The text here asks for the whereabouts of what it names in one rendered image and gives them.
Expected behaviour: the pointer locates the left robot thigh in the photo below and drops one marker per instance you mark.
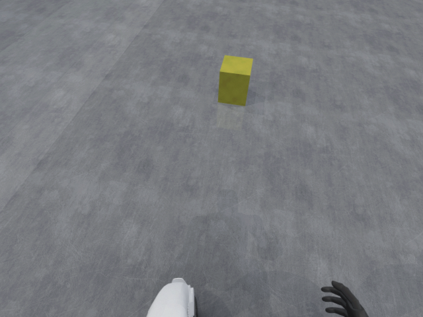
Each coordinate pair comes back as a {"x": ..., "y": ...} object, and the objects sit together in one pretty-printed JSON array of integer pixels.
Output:
[{"x": 173, "y": 300}]

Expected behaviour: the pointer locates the right robot hand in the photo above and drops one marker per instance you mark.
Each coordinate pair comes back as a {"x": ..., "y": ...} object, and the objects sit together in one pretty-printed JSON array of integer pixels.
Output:
[{"x": 351, "y": 304}]

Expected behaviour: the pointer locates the carton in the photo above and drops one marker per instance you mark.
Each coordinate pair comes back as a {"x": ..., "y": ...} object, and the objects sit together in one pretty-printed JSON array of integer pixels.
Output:
[{"x": 234, "y": 77}]

